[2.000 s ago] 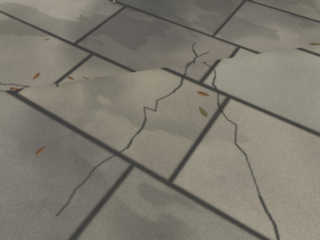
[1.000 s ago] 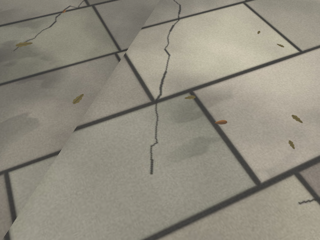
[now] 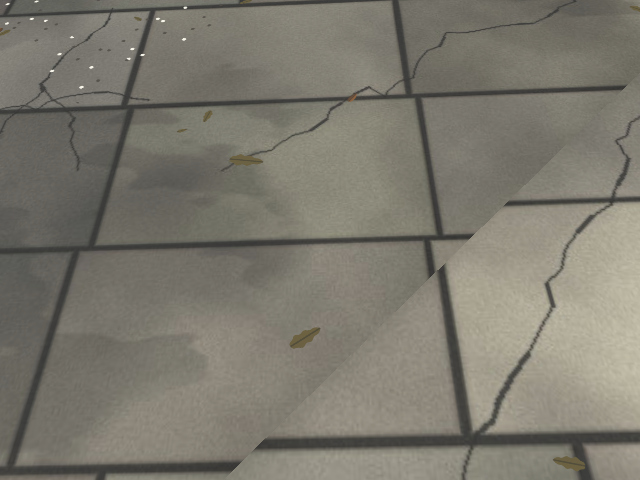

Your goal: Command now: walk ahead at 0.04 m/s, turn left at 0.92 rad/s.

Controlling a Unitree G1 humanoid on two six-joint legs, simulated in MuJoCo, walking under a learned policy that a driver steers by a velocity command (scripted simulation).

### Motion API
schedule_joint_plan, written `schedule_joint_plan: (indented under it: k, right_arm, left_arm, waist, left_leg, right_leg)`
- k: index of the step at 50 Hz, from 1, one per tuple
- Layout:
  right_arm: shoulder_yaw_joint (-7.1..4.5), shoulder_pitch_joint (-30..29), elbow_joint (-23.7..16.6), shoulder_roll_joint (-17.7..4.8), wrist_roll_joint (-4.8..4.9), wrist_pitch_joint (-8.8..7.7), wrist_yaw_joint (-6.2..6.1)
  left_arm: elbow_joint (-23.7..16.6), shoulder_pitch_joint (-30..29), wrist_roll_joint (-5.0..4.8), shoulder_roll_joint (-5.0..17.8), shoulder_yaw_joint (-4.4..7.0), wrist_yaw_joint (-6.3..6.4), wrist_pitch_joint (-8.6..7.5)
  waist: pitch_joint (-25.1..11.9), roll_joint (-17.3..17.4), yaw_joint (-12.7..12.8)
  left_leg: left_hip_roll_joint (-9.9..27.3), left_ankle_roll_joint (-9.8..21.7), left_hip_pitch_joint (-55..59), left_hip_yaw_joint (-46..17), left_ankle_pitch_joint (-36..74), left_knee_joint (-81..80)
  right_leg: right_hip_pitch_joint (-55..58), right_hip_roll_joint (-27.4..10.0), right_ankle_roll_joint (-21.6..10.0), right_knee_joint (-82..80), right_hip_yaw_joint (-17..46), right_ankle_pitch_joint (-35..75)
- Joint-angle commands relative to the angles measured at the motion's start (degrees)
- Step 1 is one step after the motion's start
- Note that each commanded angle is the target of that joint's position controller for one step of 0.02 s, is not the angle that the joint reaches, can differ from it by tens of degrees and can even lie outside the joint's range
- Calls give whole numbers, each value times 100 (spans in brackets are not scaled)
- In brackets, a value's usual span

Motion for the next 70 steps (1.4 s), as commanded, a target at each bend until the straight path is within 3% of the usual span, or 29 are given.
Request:
schedule_joint_plan:
  k: [1,7,8,9,10,12,16,17,20,25,28,30,31,32,33,34,36,39,44,47,48,49,50,51,53,56,62,66,70]
  right_arm:
    - [-10,192,-397,-117,7,62,211]
    - [-31,106,-493,-148,80,64,223]
    - [-73,379,-351,-275,6,-19,158]
    - [-187,470,-406,-934,-16,-123,49]
    - [-396,726,-569,-1673,-53,-169,26]
    - [-272,582,-396,-1127,-56,-145,-63]
    - [-118,-39,-500,-652,72,-122,-92]
    - [129,256,-390,-40,-263,-733,162]
    - [3,-118,-547,-391,-118,-1305,286]
    - [-49,-23,-700,-518,-55,-1103,404]
    - [21,-189,-696,-308,38,-1003,393]
    - [148,-95,-573,143,-46,-1002,279]
    - [320,-197,-735,743,-160,-1041,250]
    - [318,-412,-675,655,-331,-1068,227]
    - [319,-425,-442,498,-292,-1077,133]
    - [37,-1017,-745,-435,-8,-882,51]
    - [125,-1144,-773,-209,-199,-749,202]
    - [296,-1629,-972,171,-27,-710,303]
    - [365,-1816,-933,255,-14,-718,293]
    - [190,-373,-453,-133,-30,-765,92]
    - [76,547,-205,-398,-88,-805,-24]
    - [-56,1599,-157,-892,-231,-837,-154]
    - [-30,1418,-162,-1074,-317,-824,-166]
    - [32,809,-222,-625,-207,-791,-179]
    - [164,471,-64,-89,-152,-832,-111]
    - [210,467,195,35,-11,-1004,-92]
    - [98,892,790,-299,-59,-1179,-167]
    - [204,1258,1151,-101,-111,-1323,-189]
    - [243,1457,1389,-262,-39,-1277,-216]
  left_arm:
    - [-349,74,29,932,289,-54,-66]
    - [-380,226,-67,1171,443,-178,79]
    - [-293,498,-81,1086,456,-193,118]
    - [-375,836,-30,722,389,-210,207]
    - [-865,88,30,632,285,-102,313]
    - [-787,-148,-123,777,280,-46,307]
    - [-405,232,-30,949,319,-121,245]
    - [-302,777,135,897,308,4,13]
    - [-363,421,30,950,264,215,-118]
    - [-372,568,108,550,63,-50,-267]
    - [-306,654,9,536,56,-275,-501]
    - [-198,1103,54,585,63,-314,-683]
    - [-180,1556,59,1105,168,-265,-782]
    - [-36,1759,176,1128,128,-331,-767]
    - [-16,1326,131,923,76,-377,-740]
    - [160,2062,-122,1771,544,-288,-549]
    - [304,1959,-138,1283,352,-280,-451]
    - [512,2029,-151,655,205,-268,-410]
    - [745,2065,-202,1044,337,-218,-373]
    - [754,1860,-215,1231,386,-233,-398]
    - [666,1669,-261,1377,443,-253,-425]
    - [451,1645,-268,944,353,-273,-453]
    - [246,2047,-405,312,205,-261,-404]
    - [289,1591,-275,742,280,-240,-313]
    - [315,1277,-166,758,308,-337,-198]
    - [208,921,-93,556,276,-489,85]
    - [-68,-32,4,617,233,-770,143]
    - [-169,-770,60,716,274,-802,-15]
    - [22,-1032,69,337,125,-787,-82]
  waist:
    - [-990,-1262,-55]
    - [-790,-1349,-84]
    - [-664,-641,-170]
    - [-356,1150,3]
    - [-321,1448,-356]
    - [-173,732,-239]
    - [-624,503,45]
    - [-1141,1070,183]
    - [-591,425,185]
    - [-381,428,-37]
    - [-294,111,78]
    - [-496,-173,299]
    - [-573,-1010,464]
    - [133,-879,513]
    - [571,-544,341]
    - [208,494,632]
    - [537,-287,465]
    - [683,-830,519]
    - [266,-1094,466]
    - [-603,-951,-347]
    - [-1088,-736,-857]
    - [-2005,98,-1251]
    - [-2446,1293,-744]
    - [-1582,785,-634]
    - [-605,249,-313]
    - [206,465,-27]
    - [482,97,86]
    - [768,-211,-14]
    - [602,-383,-32]
  left_leg:
    - [122,142,531,205,71,-790]
    - [-194,464,2069,795,393,-3381]
    - [-170,547,2621,291,871,-4185]
    - [1329,882,3096,-1997,2143,-4790]
    - [2199,1798,2691,-3369,4056,-4701]
    - [1520,1813,2536,-2386,3465,-4617]
    - [708,1508,2476,-1717,3835,-4360]
    - [1105,1724,2484,-2352,2849,-4712]
    - [804,1549,2262,-2442,1521,-4844]
    - [662,1658,1802,-3342,-810,-4856]
    - [454,1645,1517,-3404,-1156,-4201]
    - [-58,1305,683,-3147,-1232,-2940]
    - [-936,680,-1049,-2087,-1007,-1336]
    - [-833,407,-2779,-1970,-585,-423]
    - [-450,317,-3385,-1754,67,-10]
    - [-355,507,-2547,-1142,197,-241]
    - [11,472,-2238,-500,740,-534]
    - [140,318,-1451,-15,1452,-1241]
    - [-356,226,528,355,1549,-2970]
    - [-598,436,2810,270,1244,-3335]
    - [-283,542,4174,63,1179,-3426]
    - [1217,723,5463,-1557,-1183,-3793]
    - [2482,1027,5806,-3987,-2957,-4751]
    - [2287,1130,4670,-4226,-2446,-5044]
    - [1844,1157,3439,-2486,-732,-5142]
    - [1604,1125,2583,-1338,126,-5740]
    - [1577,1133,3071,519,2320,-6069]
    - [1066,663,3745,1475,2754,-5418]
    - [894,434,2932,2130,3147,-4532]
  right_leg:
    - [938,-1386,-1000,-510,484,1659]
    - [599,-1529,-379,357,-197,392]
    - [54,-1269,1,1209,-545,-307]
    - [-1510,-568,462,2880,-959,-2712]
    - [-2363,102,588,3623,-12,-3304]
    - [-2252,-96,449,4010,594,-2287]
    - [-1575,103,426,3791,534,-1330]
    - [-1438,215,494,3981,911,-1311]
    - [-1531,190,607,3369,953,-1079]
    - [-266,356,586,1428,571,-1968]
    - [531,440,354,240,271,-1076]
    - [1583,-139,-206,113,1053,-1428]
    - [2493,-1407,-1630,-625,3552,-3130]
    - [2763,-2018,-2216,-1375,5485,-4317]
    - [2629,-2106,-2053,-1441,5143,-4098]
    - [2474,-2087,-1420,-1531,4441,-3878]
    - [1984,-1291,-1079,-1673,3374,-3083]
    - [1230,-703,-1167,-2017,2519,-1564]
    - [1077,-505,-1080,-1748,1900,974]
    - [864,-459,-840,-52,1623,3252]
    - [138,-202,-720,1308,1467,2934]
    - [-793,169,-653,3313,1212,852]
    - [-2042,514,-626,4799,935,-2196]
    - [-2420,322,-676,5105,958,-1400]
    - [-2124,-185,-630,4674,910,-859]
    - [-2108,-544,-429,4058,918,-740]
    - [-2668,-630,-437,3532,688,1094]
    - [-3095,-339,-780,2704,84,2308]
    - [-395,236,-743,619,-718,4212]
Velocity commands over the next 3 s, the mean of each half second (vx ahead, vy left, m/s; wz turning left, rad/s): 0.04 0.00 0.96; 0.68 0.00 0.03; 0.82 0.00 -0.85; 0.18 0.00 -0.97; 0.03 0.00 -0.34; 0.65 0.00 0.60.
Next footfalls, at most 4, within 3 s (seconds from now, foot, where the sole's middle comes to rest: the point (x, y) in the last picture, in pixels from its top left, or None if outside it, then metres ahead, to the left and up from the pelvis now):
0.18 left None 0.02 0.12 -0.78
0.60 right None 0.13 -0.08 -0.78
0.98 left None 0.28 0.29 -0.78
1.50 right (286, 364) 0.78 0.16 -0.92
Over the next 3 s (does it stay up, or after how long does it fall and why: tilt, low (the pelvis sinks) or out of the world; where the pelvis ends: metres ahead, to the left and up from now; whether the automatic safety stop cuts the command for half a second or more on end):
stays up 1.15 0.22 -0.15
